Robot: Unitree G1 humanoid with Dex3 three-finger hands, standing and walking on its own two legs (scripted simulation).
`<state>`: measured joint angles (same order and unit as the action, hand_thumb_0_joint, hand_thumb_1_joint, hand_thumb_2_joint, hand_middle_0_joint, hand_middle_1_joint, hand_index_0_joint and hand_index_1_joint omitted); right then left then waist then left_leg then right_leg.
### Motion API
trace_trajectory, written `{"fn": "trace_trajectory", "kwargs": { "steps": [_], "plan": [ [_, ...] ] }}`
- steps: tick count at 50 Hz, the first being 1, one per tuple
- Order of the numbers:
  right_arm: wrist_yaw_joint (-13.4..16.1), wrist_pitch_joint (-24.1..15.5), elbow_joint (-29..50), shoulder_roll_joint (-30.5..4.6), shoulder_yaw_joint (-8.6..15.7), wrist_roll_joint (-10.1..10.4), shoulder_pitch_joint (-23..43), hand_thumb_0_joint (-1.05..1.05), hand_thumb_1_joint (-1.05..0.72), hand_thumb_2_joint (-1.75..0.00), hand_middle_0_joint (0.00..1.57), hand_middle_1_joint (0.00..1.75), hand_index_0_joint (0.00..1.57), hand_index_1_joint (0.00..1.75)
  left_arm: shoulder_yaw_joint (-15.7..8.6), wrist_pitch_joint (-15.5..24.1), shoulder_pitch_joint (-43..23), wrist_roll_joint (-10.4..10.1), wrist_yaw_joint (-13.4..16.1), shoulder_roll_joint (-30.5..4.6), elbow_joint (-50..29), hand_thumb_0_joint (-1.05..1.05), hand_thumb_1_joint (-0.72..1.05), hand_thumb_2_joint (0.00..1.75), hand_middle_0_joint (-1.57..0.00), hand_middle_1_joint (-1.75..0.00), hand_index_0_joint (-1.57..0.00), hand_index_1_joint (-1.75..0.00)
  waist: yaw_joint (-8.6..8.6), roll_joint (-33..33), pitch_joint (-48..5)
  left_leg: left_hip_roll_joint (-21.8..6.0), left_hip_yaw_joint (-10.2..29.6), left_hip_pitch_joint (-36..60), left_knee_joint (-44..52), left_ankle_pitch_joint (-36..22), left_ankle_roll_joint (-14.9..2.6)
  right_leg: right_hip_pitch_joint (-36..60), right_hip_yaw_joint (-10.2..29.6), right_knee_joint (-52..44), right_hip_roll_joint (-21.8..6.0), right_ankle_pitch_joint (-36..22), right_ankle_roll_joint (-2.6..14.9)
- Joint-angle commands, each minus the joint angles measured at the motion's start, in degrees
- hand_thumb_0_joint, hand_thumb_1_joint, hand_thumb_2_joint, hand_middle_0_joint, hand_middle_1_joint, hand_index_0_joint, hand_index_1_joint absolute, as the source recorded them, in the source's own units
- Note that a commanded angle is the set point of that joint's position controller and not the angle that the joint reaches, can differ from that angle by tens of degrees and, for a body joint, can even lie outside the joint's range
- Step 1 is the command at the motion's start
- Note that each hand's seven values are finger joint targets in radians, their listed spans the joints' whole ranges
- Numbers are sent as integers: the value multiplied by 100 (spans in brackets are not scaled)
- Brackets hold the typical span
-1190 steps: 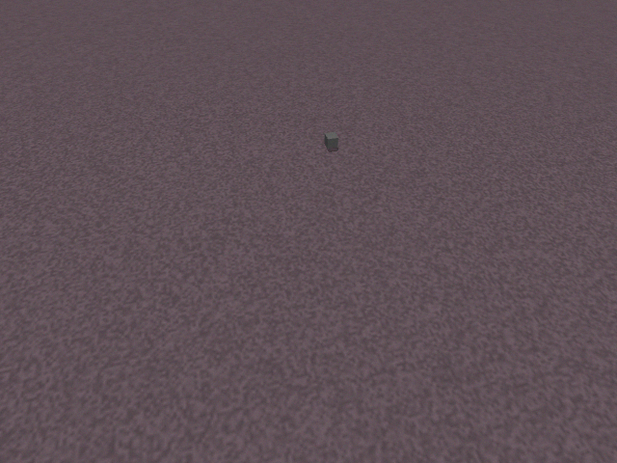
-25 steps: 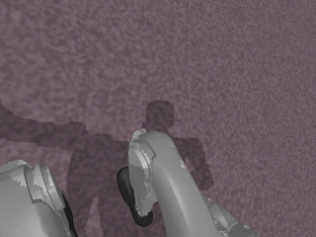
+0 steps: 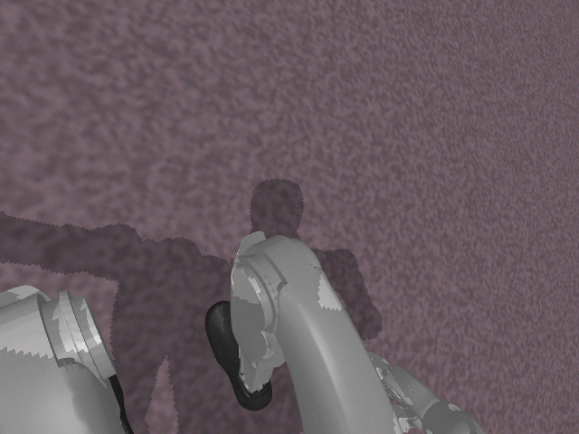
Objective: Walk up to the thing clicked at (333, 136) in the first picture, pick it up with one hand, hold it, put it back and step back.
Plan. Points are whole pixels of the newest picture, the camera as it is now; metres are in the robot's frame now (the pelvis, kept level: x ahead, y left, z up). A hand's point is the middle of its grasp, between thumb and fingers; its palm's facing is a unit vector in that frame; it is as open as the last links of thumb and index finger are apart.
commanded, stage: rest palm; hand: left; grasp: from above
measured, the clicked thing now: out of the picture +0.42 +0.41 -0.28
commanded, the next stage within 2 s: close in 0.58 s
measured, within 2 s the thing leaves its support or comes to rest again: neither
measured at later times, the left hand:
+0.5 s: hand out of the picture +0.41 +0.40 -0.25, palm faces -0.41 -0.22 -0.88, open 14.0 cm
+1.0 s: hand out of the picture +0.40 +0.41 -0.24, palm faces -0.42 -0.23 -0.88, open 12.9 cm
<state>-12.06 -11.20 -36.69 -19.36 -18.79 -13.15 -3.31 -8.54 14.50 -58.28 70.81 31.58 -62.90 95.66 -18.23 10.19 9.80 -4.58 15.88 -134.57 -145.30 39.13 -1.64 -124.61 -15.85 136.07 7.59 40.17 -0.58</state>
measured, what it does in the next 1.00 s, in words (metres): stands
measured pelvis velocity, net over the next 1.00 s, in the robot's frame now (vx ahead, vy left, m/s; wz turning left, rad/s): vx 0.00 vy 0.00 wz -0.01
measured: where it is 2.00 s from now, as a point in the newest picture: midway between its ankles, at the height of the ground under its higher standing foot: (183, 400)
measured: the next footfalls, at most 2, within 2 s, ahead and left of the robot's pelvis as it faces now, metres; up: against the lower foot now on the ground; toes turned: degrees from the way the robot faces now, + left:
none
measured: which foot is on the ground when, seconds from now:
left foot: down 0.00-1.00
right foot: down 0.00-1.00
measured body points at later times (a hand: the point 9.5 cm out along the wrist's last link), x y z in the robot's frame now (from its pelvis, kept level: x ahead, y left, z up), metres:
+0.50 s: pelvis +0.00 +0.00 +0.00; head +0.27 +0.16 +0.32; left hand +0.43 +0.41 -0.20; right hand +0.09 -0.24 -0.06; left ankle +0.07 +0.13 -0.27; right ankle +0.11 -0.10 -0.27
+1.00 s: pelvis +0.00 +0.00 +0.00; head +0.26 +0.16 +0.33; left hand +0.42 +0.41 -0.19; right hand +0.09 -0.24 -0.05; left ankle +0.07 +0.13 -0.27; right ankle +0.11 -0.10 -0.27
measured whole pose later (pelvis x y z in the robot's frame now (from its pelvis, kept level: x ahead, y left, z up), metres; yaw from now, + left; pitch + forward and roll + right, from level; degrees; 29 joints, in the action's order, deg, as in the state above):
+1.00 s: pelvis +0.00 +0.00 +0.00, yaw +0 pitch +25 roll -15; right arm -11.7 -11.7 -35.7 -19.7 -20.9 -13.0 -3.1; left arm -7.4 12.8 -59.1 68.4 29.6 -65.9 97.5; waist -18.6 10.9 10.6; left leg -4.6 16.3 -134.2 -145.0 38.8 -1.5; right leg -124.4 -16.1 135.4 7.8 39.5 -0.6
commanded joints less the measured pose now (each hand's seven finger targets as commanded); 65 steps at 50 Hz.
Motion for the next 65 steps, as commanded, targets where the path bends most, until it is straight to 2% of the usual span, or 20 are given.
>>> {"fn": "trace_trajectory", "kwargs": {
  "steps": [1, 7, 10, 15, 17, 20, 27, 34, 36, 37, 40, 43, 45, 47, 51, 58, 61, 62, 63, 65],
  "plan": [
    [-8, -95, -20, -1858, 497, 4, -932, 0, -89, -90, 20, 30, 20, 30, -29, -163, -1402, -75, 316, -1585, -589, 0, -57, 103, -10, -89, -6, -93, -171, -3454, -3612, -168, -310, 3207, 1458, -1235, 129, 1441, -160, -1142, 140, -1632, 175],
    [9, -140, 29, -1868, 499, 27, -840, 0, -89, -90, 20, 30, 20, 30, 171, -294, -1523, -169, 249, -1410, -425, 0, -54, 100, -11, -90, -8, -93, -295, -3281, -3358, -169, -280, 2958, 1514, -840, 118, 1301, -156, -1214, 140, -1362, 180],
    [32, -127, -9, -1912, 493, 26, -894, 0, -89, -90, 20, 30, 20, 30, -39, -329, -1365, -217, 173, -1712, -270, 0, -53, 99, -12, -90, -9, -93, -256, -3281, -3326, -185, -232, 2964, 1536, -706, 125, 1318, -153, -1214, 123, -1215, 185],
    [19, -137, 79, -1874, 426, 40, -883, 0, -89, -90, 20, 30, 20, 30, 111, -218, -1461, -291, 0, -1450, -553, 0, -50, 99, -14, -89, -11, -92, -382, -3347, -3366, -193, -129, 3286, 1537, -1063, 166, 1273, -212, -1108, 85, -1431, 170],
    [32, -122, 90, -1885, 390, 46, -848, 0, -89, -90, 20, 30, 20, 30, 190, -138, -1364, -282, -24, -1473, -452, 0, -51, 100, -13, -91, -10, -94, -367, -3332, -3309, -200, -132, 3197, 1553, -994, 163, 1299, -220, -1133, 110, -1389, 183],
    [51, -98, 65, -1882, 339, 32, -877, 0, -89, -90, 20, 30, 20, 30, 78, -48, -1418, -273, 38, -1747, -666, 0, -48, 97, -15, -89, -12, -92, -223, -3380, -3614, -197, -236, 3280, 1426, -1275, 132, 1607, -179, -1199, 145, -1637, 156],
    [-1, -93, 58, -1907, 329, -27, -939, 0, -89, -90, 20, 30, 20, 30, -122, -27, -1282, -239, 199, -1887, -725, 0, -46, 95, -15, -88, -12, -90, -172, -3519, -3803, -208, -338, 3358, 1322, -1676, 102, 1861, -176, -1249, 189, -1988, 125],
    [-15, -97, 86, -1901, 362, -49, -836, 0, -89, -90, 20, 30, 20, 30, -33, -216, -1068, -276, 222, -1684, -412, 0, -41, 91, -18, -85, -16, -87, -193, -3236, -3369, -186, -361, 2793, 1445, -940, 81, 1709, -170, -1363, 215, -1467, 149],
    [11, -90, 104, -1949, 370, -14, -847, 0, -88, -90, 20, 30, 20, 30, -41, -293, -965, -286, 181, -1777, -309, 0, -37, 88, -20, -85, -19, -86, -187, -3105, -3354, -188, -325, 2832, 1475, -849, 66, 1723, -154, -1379, 211, -1388, 147],
    [19, -91, 181, -1905, 330, -14, -779, 0, -88, -90, 20, 30, 20, 30, 21, -225, -1494, -321, 181, -1851, -979, 0, -35, 86, -21, -85, -21, -85, -146, -3311, -3610, -181, -360, 2867, 1435, -950, 62, 1794, -136, -1358, 209, -1486, 149],
    [36, -90, 105, -1923, 358, 6, -799, 0, -88, -90, 20, 30, 20, 30, -50, -252, -1182, -373, 149, -1808, -552, 0, -31, 82, -23, -84, -23, -83, -159, -3164, -3598, -193, -265, 2928, 1471, -916, 91, 1723, -174, -1290, 182, -1435, 154],
    [68, -66, 93, -1969, 383, 6, -814, 0, -88, -90, 20, 30, 20, 30, -45, -245, -1213, -349, 95, -1769, -345, 0, -27, 80, -26, -81, -26, -81, -290, -3101, -3415, -214, -151, 2935, 1553, -755, 117, 1494, -234, -1244, 168, -1262, 163],
    [79, -86, 105, -1906, 377, 32, -741, 0, -88, -90, 20, 30, 20, 30, 181, -201, -1435, -394, 24, -1542, -490, 0, -25, 78, -28, -79, -28, -79, -328, -3210, -3254, -220, -153, 2973, 1580, -717, 140, 1349, -214, -1243, 164, -1238, 183],
    [85, -78, 98, -1922, 325, 30, -807, 0, -88, -90, 20, 30, 20, 30, -1, -165, -1357, -324, 18, -1847, -485, 0, -22, 76, -30, -78, -30, -78, -266, -3305, -3296, -212, -171, 2995, 1578, -793, 155, 1432, -207, -1228, 157, -1281, 184],
    [91, -69, 72, -1878, 290, 34, -797, 0, -88, -90, 20, 30, 20, 30, 107, -65, -1298, -275, -18, -1781, -613, 0, -15, 74, -36, -76, -36, -75, -274, -3278, -3438, -208, -292, 3066, 1382, -1149, 100, 1659, -142, -1282, 190, -1577, 142],
    [54, -62, 2, -1889, 302, -10, -806, 0, -88, -90, 20, 30, 20, 30, -34, -1, -939, -286, 39, -1768, -484, 0, -4, 69, -44, -71, -44, -70, -176, -3464, -3533, -248, -188, 3405, 1445, -1391, 158, 1563, -252, -1193, 172, -1630, 153],
    [31, -61, 52, -1933, 383, -5, -834, 0, -88, -90, 20, 30, 20, 30, -90, -17, -1236, -226, 78, -1941, -917, 0, -1, 65, -47, -67, -47, -66, -113, -3730, -3688, -235, -226, 3511, 1477, -1474, 184, 1600, -225, -1176, 154, -1707, 180],
    [11, -74, 121, -1938, 388, -8, -837, 0, -88, -90, 20, 30, 20, 30, -80, 14, -1553, -260, 86, -1944, -1362, 0, 1, 64, -48, -65, -49, -64, -133, -3801, -3851, -223, -241, 3561, 1448, -1631, 183, 1647, -227, -1160, 149, -1846, 174],
    [12, -73, 61, -1919, 397, -1, -770, 0, -88, -90, 20, 30, 20, 30, -51, -48, -1152, -231, 96, -1800, -862, 0, 0, 61, -48, -64, -48, -63, -118, -3616, -3745, -240, -221, 3505, 1444, -1575, 172, 1564, -244, -1163, 176, -1802, 173],
    [-15, -88, 110, -1965, 407, 0, -860, 0, -88, -89, 20, 30, 20, 30, 16, -41, -1317, -275, 100, -1685, -1015, 0, 3, 57, -49, -62, -50, -60, -249, -3462, -3576, -210, -262, 3261, 1410, -1461, 138, 1643, -227, -1249, 168, -1780, 138]
  ]
}}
